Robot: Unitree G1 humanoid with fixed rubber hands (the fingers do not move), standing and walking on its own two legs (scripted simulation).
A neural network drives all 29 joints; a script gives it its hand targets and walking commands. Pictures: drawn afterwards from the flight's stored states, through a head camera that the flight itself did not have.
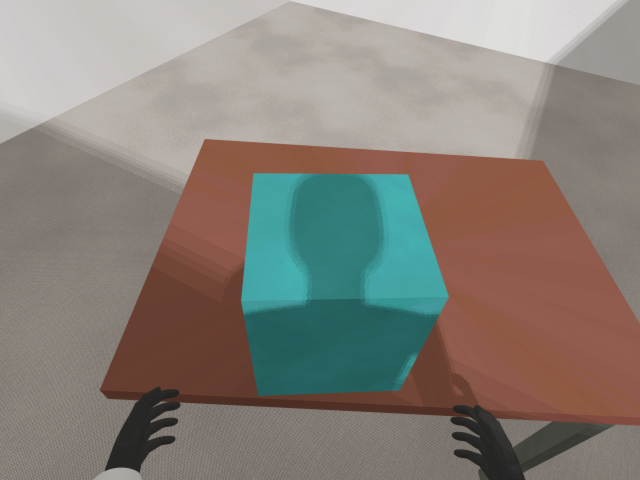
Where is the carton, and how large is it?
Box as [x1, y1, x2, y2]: [241, 173, 448, 395]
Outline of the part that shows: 253,173 241,302 258,395 398,390 448,297 408,175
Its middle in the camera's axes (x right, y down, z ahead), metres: +0.01 +0.07 +0.55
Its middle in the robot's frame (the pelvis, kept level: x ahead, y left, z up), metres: +0.36 +0.00 +0.02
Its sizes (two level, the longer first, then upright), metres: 0.210 0.200 0.250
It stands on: a table, 0.68 m high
